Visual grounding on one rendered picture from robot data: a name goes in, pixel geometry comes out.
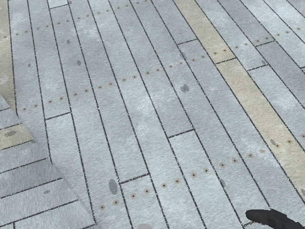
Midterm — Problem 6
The robot right hand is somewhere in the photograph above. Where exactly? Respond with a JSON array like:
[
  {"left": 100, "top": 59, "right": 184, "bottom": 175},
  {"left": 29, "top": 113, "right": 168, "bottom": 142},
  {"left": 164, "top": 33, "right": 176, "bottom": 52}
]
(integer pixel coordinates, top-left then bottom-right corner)
[{"left": 245, "top": 209, "right": 305, "bottom": 229}]

